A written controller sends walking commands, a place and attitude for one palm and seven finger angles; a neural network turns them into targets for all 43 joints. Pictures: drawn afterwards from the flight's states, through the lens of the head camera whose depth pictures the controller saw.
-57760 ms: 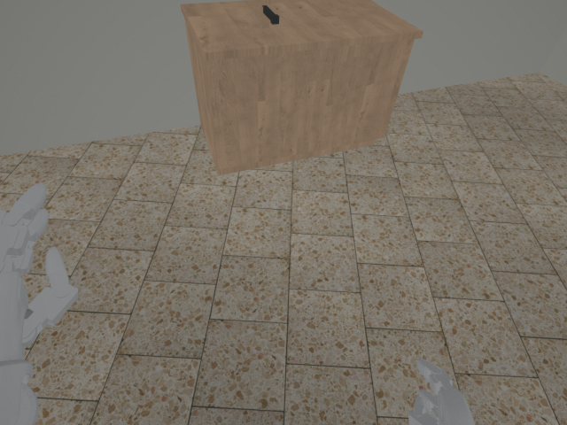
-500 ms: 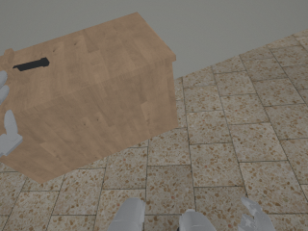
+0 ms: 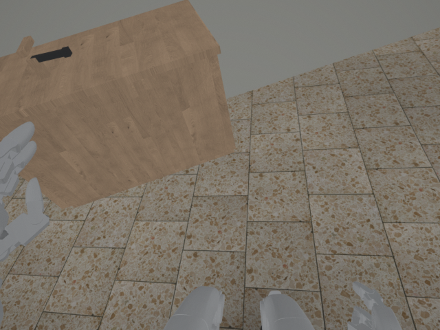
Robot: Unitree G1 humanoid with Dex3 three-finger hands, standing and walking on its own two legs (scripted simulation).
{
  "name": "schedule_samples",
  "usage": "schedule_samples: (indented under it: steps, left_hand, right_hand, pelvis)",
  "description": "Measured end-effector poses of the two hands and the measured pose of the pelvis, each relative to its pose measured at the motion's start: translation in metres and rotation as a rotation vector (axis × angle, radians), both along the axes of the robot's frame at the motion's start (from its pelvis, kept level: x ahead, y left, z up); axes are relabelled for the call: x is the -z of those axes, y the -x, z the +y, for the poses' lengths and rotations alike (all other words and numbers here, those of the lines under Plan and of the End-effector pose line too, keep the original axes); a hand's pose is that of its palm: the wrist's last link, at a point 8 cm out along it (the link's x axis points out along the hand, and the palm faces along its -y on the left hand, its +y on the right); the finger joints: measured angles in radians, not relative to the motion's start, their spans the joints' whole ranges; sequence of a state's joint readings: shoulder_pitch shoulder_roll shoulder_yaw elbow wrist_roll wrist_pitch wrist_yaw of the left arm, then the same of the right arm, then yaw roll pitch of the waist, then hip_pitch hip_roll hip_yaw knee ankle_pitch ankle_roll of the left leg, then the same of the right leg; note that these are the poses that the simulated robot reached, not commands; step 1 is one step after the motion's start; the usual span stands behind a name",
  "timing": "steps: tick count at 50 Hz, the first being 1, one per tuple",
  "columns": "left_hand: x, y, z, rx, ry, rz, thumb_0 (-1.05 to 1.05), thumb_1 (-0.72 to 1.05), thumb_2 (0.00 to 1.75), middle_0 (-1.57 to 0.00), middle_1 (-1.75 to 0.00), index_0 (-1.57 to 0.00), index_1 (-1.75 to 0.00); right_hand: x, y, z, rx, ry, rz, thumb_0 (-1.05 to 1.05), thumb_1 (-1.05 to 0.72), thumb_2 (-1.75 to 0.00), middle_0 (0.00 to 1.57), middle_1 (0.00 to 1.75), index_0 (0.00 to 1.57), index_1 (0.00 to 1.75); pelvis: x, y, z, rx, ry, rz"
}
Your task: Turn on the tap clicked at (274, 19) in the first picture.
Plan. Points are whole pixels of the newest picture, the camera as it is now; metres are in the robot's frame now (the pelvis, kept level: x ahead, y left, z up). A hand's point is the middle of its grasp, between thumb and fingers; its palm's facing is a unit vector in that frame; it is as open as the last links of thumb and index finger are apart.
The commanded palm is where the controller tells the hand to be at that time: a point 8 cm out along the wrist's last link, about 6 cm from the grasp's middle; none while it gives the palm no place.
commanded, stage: come to a stop and stand still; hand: left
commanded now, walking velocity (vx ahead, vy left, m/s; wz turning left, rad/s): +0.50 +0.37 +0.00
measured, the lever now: (66, 52) +1.05 +0.64 +0.07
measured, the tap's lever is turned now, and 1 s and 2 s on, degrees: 79 79 79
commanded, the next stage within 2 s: none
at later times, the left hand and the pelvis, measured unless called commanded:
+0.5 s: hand out of the picture -0.01 +0.07 +0.22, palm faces +0.24 -0.78 -0.59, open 7.5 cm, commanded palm -0.06 +0.15 +0.24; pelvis -0.21 -0.14 +0.04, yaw +2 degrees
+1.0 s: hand out of the picture -0.17 -0.03 +0.22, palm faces +0.30 -0.75 -0.58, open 7.5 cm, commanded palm -0.23 +0.04 +0.24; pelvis -0.36 -0.25 +0.02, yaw +6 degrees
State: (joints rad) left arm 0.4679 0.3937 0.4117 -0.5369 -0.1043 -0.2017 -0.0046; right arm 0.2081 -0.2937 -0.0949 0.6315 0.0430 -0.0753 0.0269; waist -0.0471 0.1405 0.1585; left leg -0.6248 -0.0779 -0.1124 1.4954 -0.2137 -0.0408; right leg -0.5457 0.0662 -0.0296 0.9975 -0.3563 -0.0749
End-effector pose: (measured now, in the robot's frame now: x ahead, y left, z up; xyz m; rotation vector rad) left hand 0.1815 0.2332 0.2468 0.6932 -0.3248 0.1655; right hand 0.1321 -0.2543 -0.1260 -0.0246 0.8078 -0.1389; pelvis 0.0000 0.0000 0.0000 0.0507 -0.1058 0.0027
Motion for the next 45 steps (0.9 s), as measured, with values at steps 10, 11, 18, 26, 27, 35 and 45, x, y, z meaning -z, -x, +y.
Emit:
schedule_samples:
  steps: [10, 11, 18, 26, 27, 35, 45]
  left_hand:
    - [-0.025, 0.077, -0.011, -0.155, 0.019, 0.029, 0.01, 0.88, 0.90, -0.21, -0.30, -0.21, -0.31]
    - [-0.019, 0.082, -0.018, -0.174, 0.053, 0.044, 0.01, 0.88, 0.90, -0.21, -0.30, -0.21, -0.31]
    - [0.018, 0.144, -0.091, -0.056, 0.096, 0.052, 0.01, 0.89, 0.90, -0.21, -0.30, -0.20, -0.31]
    - [-0.013, 0.238, -0.122, -0.076, 0.039, 0.109, 0.01, 0.88, 0.89, -0.22, -0.30, -0.22, -0.31]
    - [-0.022, 0.246, -0.122, -0.091, 0.027, 0.100, 0.01, 0.88, 0.89, -0.22, -0.30, -0.22, -0.31]
    - [-0.008, 0.282, -0.124, -0.229, 0.083, 0.071, 0.01, 0.88, 0.90, -0.21, -0.30, -0.21, -0.31]
    - [0.024, 0.357, -0.211, -0.139, 0.103, 0.031, 0.02, 0.88, 0.90, -0.21, -0.30, -0.21, -0.31]
  right_hand:
    - [-0.051, 0.102, -0.044, 0.012, -0.008, -0.043, 0.01, -0.91, -0.90, 0.20, 0.30, 0.20, 0.30]
    - [-0.051, 0.110, -0.051, 0.021, -0.016, -0.056, 0.01, -0.91, -0.90, 0.20, 0.30, 0.20, 0.30]
    - [-0.030, 0.160, -0.100, -0.035, 0.045, -0.007, 0.01, -0.91, -0.90, 0.20, 0.30, 0.20, 0.30]
    - [-0.056, 0.217, -0.145, 0.003, 0.068, 0.059, 0.01, -0.91, -0.90, 0.19, 0.30, 0.19, 0.30]
    - [-0.061, 0.223, -0.149, 0.003, 0.069, 0.058, 0.01, -0.91, -0.90, 0.19, 0.30, 0.19, 0.30]
    - [-0.074, 0.257, -0.177, -0.009, 0.072, -0.116, 0.01, -0.91, -0.90, 0.19, 0.30, 0.20, 0.30]
    - [-0.008, 0.301, -0.203, -0.151, 0.029, 0.002, 0.01, -0.91, -0.90, 0.19, 0.30, 0.20, 0.30]
  pelvis:
    - [-0.037, 0.088, -0.057, 0.041, -0.054, 0.129]
    - [-0.040, 0.097, -0.062, 0.059, -0.071, 0.128]
    - [-0.018, 0.164, -0.108, -0.030, 0.007, 0.105]
    - [-0.044, 0.218, -0.144, -0.030, -0.008, 0.123]
    - [-0.049, 0.223, -0.148, -0.032, -0.021, 0.130]
    - [-0.044, 0.274, -0.180, -0.014, -0.098, 0.110]
    - [-0.001, 0.338, -0.238, -0.115, -0.010, 0.063]
